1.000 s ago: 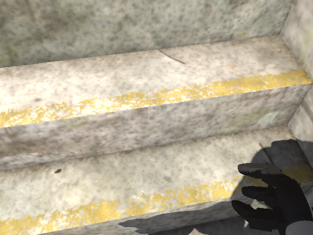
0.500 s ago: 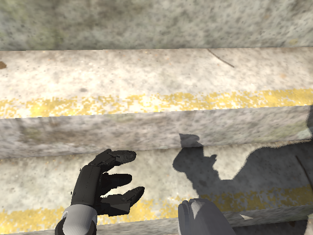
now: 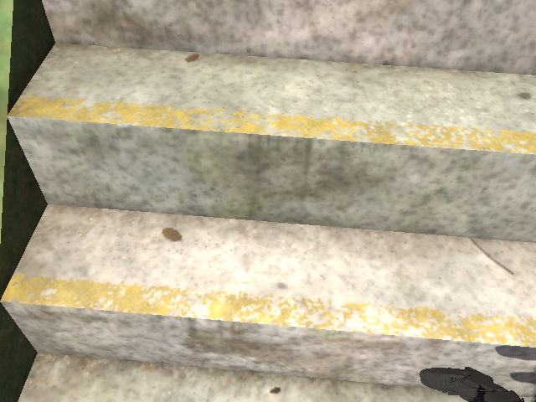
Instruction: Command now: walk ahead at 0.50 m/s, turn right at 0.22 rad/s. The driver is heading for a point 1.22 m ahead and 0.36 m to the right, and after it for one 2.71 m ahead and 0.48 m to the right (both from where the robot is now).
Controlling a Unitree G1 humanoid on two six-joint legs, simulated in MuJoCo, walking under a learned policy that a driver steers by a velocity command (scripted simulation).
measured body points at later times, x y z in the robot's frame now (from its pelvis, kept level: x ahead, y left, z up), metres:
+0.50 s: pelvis +0.16 +0.02 +0.05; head +0.16 +0.04 +0.50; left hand +0.42 +0.14 -0.05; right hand +0.00 -0.09 -0.09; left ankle +0.04 +0.15 -0.68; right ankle +0.24 -0.14 -0.34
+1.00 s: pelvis +0.39 -0.10 +0.28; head +0.40 -0.10 +0.73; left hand +0.48 +0.10 +0.12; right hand +0.48 -0.38 +0.20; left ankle +0.54 -0.04 -0.22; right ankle +0.32 -0.13 -0.47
